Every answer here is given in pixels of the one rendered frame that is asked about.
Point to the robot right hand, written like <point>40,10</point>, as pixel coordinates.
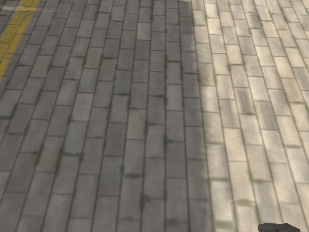
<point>277,227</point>

